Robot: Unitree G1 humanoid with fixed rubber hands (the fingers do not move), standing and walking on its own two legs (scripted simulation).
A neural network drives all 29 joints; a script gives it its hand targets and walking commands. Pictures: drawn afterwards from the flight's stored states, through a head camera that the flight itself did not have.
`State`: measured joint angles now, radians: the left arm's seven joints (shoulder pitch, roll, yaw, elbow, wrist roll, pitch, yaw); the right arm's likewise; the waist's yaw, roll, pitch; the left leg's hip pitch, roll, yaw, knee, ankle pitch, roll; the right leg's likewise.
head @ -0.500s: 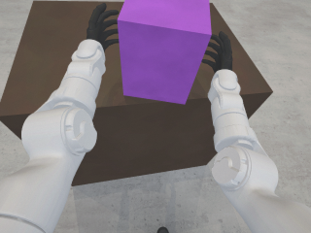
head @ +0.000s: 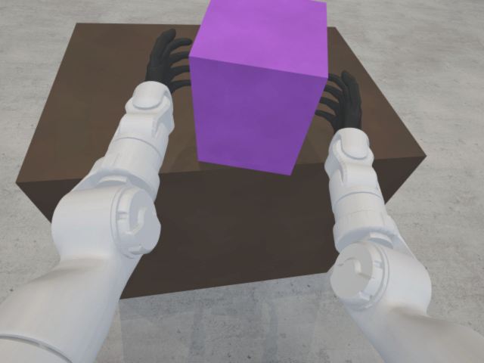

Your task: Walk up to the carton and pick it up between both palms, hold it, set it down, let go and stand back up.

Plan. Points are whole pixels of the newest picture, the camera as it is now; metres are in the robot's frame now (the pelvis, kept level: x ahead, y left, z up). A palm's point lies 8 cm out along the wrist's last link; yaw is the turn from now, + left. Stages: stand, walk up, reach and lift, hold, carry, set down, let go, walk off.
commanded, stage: reach and lift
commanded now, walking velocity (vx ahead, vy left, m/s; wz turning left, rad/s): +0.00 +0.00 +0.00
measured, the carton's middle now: (256, 88) +0.59 -0.05 +0.13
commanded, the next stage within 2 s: none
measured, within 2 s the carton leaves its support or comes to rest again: neither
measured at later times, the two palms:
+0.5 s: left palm (153, 95) +0.45 +0.12 +0.21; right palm (349, 138) +0.40 -0.17 +0.17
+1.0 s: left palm (147, 87) +0.43 +0.12 +0.24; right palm (354, 135) +0.39 -0.16 +0.19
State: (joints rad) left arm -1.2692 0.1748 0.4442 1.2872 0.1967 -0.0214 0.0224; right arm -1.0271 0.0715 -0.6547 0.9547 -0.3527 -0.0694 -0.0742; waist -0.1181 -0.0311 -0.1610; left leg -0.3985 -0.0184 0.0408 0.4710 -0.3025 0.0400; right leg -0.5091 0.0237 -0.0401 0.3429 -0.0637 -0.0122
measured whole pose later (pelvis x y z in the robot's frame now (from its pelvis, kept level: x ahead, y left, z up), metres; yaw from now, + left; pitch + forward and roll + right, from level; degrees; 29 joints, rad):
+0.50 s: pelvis -0.02 -0.01 +0.00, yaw +0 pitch +11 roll -1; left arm -1.24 0.17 0.39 1.28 0.20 0.05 0.06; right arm -0.98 0.07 -0.62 0.95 -0.32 -0.04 -0.06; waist -0.08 -0.03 -0.19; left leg -0.39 -0.02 0.04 0.47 -0.27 0.04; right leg -0.50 0.02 -0.04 0.34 -0.03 -0.02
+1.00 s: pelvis -0.03 -0.02 +0.00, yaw +1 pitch +9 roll +0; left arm -1.27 0.17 0.36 1.29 0.20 0.12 0.12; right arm -1.01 0.07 -0.59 0.95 -0.26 0.05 -0.11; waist -0.06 -0.03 -0.21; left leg -0.37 -0.02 0.04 0.47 -0.26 0.03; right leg -0.49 0.02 -0.04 0.35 -0.02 -0.03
